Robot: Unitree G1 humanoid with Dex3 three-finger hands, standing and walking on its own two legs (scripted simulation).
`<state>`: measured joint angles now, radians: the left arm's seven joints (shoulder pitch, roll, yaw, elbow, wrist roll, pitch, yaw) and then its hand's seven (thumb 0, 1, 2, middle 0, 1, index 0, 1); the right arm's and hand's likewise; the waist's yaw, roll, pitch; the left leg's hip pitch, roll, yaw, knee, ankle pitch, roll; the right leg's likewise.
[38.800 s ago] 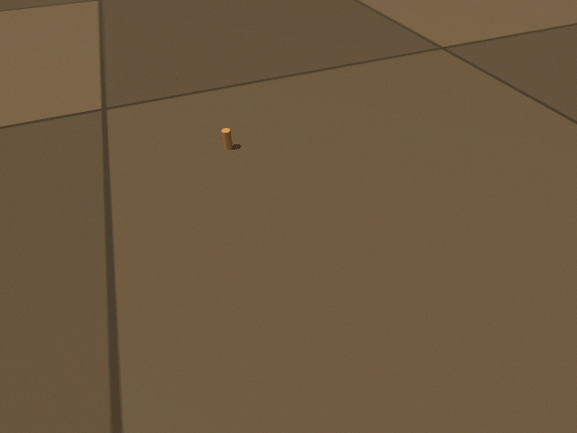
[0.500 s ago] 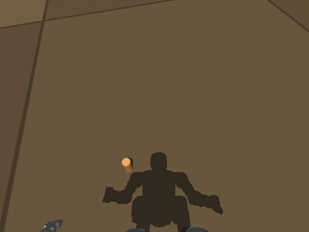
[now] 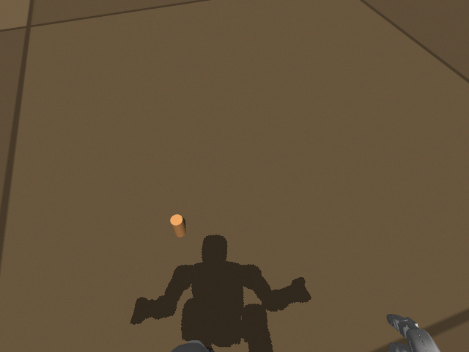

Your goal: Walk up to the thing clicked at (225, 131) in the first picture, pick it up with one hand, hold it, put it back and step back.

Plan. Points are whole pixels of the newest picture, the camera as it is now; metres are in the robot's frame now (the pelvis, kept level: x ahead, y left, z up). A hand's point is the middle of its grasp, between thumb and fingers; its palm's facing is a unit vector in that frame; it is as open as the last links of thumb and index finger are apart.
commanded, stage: step back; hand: left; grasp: from above
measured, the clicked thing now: (178, 226) +0.67 +0.27 -0.70
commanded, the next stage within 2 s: none
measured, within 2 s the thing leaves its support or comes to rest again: neither
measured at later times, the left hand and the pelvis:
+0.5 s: hand out of the picture -0.03 +0.27 -0.14, palm faces +0.04 -0.93 -0.36, open 7.4 cm; pelvis -0.16 +0.00 +0.01, yaw +4 degrees
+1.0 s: hand out of the picture -0.26 +0.23 -0.12, palm faces +0.02 -0.90 -0.43, open 7.4 cm; pelvis -0.33 -0.05 +0.01, yaw +1 degrees
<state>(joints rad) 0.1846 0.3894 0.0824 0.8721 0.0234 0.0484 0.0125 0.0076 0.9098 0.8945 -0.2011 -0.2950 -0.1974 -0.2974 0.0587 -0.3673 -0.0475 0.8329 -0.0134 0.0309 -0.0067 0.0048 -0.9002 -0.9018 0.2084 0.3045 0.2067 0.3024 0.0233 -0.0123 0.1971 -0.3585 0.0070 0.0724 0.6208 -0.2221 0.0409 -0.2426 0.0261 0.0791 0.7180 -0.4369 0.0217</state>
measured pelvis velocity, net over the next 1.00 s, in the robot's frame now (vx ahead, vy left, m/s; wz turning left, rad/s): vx -0.33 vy -0.05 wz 0.02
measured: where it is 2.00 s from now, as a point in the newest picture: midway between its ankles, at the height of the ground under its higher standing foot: outside the picture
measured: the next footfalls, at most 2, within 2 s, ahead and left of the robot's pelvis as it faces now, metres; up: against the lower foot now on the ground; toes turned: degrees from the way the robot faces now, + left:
right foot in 0.02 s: +0.01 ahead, -0.12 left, +0.00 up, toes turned +4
left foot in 0.38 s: -0.12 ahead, +0.11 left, +0.00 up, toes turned +1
